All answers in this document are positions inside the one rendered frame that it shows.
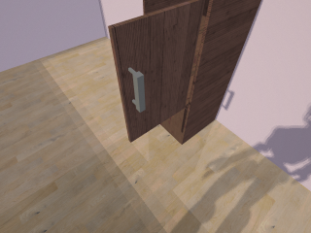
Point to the cupboard door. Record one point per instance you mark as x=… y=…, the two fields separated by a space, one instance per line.
x=161 y=45

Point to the handle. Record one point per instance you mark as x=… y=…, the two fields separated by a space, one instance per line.
x=139 y=90

